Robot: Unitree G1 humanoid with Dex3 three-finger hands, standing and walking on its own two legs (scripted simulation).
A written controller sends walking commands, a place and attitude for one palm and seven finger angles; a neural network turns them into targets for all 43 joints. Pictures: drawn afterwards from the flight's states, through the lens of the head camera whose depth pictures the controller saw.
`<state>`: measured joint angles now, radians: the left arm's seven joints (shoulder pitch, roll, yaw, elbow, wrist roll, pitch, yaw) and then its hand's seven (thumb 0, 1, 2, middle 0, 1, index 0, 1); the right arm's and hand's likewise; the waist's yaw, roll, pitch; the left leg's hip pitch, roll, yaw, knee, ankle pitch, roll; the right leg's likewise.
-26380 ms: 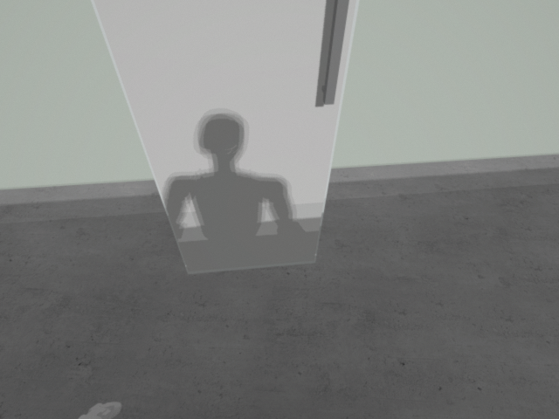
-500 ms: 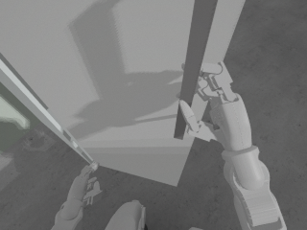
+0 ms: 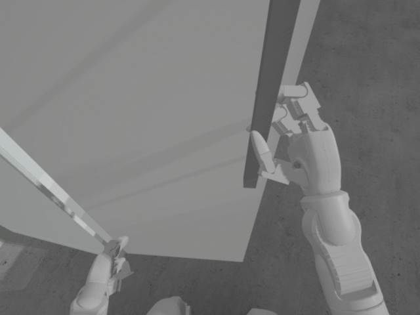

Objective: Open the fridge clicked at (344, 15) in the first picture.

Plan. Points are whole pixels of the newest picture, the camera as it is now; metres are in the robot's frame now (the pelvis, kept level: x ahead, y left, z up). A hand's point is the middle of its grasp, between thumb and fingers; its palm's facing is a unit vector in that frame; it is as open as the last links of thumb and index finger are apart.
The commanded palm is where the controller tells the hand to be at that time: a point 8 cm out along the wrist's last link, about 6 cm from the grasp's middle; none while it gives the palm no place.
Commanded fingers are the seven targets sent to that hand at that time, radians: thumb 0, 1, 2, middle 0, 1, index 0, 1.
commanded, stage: stop walking and hold the door back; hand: right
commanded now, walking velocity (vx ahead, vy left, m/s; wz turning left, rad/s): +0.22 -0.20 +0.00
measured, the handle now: (263, 94) +0.35 -0.06 +0.26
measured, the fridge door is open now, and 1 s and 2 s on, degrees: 81 78 74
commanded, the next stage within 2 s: loosen the grip on the handle in 1.04 s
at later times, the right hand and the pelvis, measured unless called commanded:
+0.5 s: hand (269, 135) +0.32 -0.07 +0.21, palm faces -0.15 +0.98 -0.16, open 7.3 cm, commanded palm +0.32 -0.12 +0.20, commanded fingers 0.00 -0.90 -0.90 0.45 1.40 0.45 1.40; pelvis -0.08 -0.03 +0.01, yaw +0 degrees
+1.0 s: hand (271, 144) +0.31 -0.07 +0.21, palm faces -0.21 +0.97 -0.14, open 7.3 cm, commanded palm +0.31 -0.12 +0.20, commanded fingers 0.00 -0.90 -0.90 0.45 1.40 0.45 1.40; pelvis -0.08 -0.05 +0.01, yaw +0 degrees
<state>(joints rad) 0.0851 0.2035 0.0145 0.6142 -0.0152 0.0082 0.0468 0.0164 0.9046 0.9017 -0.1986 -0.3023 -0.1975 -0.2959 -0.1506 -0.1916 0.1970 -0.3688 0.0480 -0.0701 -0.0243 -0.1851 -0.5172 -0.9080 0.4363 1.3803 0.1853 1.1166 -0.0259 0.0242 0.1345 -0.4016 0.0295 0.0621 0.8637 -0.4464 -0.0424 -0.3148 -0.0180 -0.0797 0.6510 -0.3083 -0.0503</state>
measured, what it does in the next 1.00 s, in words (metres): steps on the spot: right foot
